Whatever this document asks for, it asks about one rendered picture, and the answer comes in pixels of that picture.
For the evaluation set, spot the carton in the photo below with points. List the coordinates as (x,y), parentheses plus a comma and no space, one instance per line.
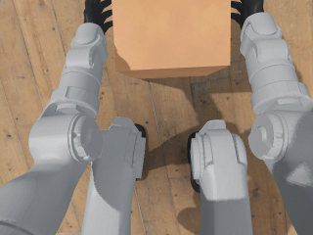
(171,38)

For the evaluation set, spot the left robot hand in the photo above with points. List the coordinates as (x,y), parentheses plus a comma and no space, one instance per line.
(94,14)

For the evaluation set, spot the right robot hand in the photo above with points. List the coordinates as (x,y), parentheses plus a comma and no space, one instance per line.
(246,9)

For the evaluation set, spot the right robot forearm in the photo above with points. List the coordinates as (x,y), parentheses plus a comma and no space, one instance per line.
(270,69)

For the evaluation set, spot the right robot upper arm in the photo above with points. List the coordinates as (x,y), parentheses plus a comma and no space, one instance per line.
(284,141)

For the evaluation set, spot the left robot upper arm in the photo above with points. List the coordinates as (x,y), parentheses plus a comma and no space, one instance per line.
(36,202)

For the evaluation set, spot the right robot shin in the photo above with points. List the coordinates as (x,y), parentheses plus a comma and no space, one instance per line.
(238,142)

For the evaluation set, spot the left robot forearm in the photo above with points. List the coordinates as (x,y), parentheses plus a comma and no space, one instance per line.
(82,74)

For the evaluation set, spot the right robot thigh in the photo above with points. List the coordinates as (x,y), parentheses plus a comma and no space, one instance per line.
(225,205)

